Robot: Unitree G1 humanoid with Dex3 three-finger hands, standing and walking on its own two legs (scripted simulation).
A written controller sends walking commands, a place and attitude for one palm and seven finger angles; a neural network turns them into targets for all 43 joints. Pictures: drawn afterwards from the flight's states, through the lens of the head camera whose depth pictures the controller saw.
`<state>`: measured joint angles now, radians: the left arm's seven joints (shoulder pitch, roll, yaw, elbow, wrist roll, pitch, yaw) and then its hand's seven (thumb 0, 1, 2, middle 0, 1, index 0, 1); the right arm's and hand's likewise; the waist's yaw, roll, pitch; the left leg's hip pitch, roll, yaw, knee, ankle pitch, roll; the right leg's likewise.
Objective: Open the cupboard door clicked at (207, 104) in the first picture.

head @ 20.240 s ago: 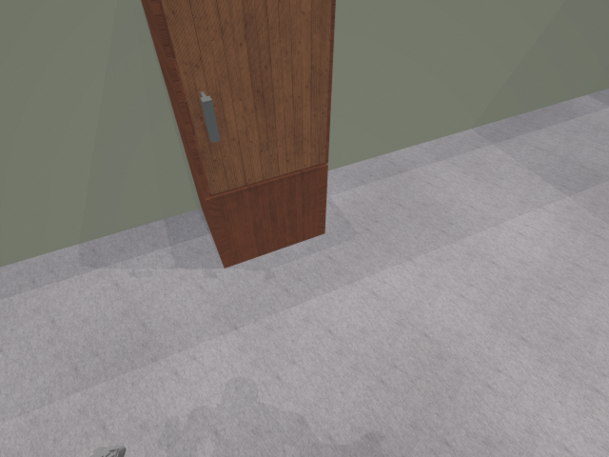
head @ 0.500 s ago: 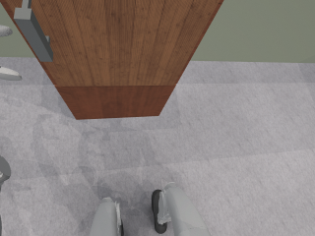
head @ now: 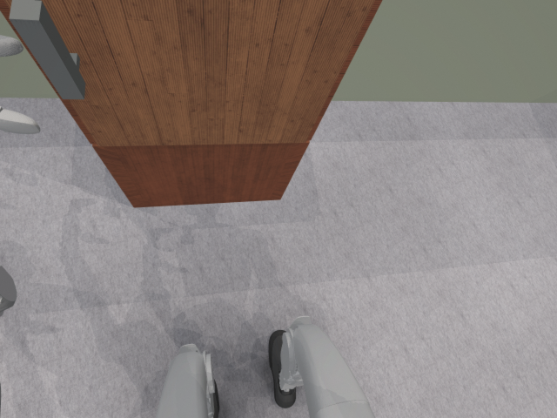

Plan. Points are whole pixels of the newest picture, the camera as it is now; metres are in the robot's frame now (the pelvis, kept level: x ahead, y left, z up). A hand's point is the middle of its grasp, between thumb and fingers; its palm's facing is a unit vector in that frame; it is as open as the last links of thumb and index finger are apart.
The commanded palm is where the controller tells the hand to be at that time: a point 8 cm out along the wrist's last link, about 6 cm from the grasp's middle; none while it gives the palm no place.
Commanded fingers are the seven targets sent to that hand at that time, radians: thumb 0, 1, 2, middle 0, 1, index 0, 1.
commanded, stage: slide the fingers in behind the handle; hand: left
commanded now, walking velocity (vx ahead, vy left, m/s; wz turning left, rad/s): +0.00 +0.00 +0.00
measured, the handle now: (55, 41) +0.58 +0.22 +0.06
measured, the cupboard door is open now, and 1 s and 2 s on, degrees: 0 0 0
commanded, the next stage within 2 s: close the thumb around the handle in 1.50 s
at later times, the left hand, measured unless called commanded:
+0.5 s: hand (6, 69) +0.54 +0.27 +0.06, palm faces +0.03 -1.00 -0.02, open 14.0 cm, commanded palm +0.53 +0.27 +0.06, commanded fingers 0.00 -0.50 0.30 -0.30 -1.20 -0.30 -1.20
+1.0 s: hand (25, 79) +0.52 +0.25 +0.06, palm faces +0.08 -1.00 -0.01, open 15.1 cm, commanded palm +0.52 +0.23 +0.06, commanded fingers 0.00 -0.50 0.30 -0.30 -1.20 -0.30 -1.20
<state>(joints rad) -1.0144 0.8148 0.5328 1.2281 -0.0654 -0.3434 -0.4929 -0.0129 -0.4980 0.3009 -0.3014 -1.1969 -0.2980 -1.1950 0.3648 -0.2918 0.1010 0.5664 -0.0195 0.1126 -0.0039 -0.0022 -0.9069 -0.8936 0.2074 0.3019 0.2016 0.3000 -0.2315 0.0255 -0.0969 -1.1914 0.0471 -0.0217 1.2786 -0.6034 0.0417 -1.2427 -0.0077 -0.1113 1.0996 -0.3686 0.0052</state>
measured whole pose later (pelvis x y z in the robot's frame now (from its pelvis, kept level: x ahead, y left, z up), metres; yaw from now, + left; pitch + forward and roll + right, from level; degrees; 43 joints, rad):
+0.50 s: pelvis +0.00 +0.00 +0.00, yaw +1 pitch +30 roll -6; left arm -1.01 0.74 0.48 1.19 -0.07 -0.34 -0.40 -0.01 -0.50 0.30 -0.30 -1.20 -0.28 -1.23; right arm 0.38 -0.28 0.08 0.59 -0.03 0.11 0.01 0.00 -0.91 -0.89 0.21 0.30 0.20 0.30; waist -0.23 0.02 -0.11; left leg -1.18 0.04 -0.03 1.26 -0.60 0.04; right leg -1.23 -0.01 -0.12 1.08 -0.37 0.01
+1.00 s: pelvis +0.01 +0.00 +0.01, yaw +3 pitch +28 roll -6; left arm -0.95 0.58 0.35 1.16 -0.12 -0.40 -0.27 -0.01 -0.50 0.30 -0.30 -1.20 -0.06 -1.15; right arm 0.37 -0.26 0.05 0.64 -0.05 0.10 0.03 0.00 -0.91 -0.89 0.21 0.30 0.20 0.30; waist -0.18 0.03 -0.12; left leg -1.11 0.02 -0.05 1.22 -0.59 0.03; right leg -1.14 -0.03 -0.14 1.05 -0.39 0.00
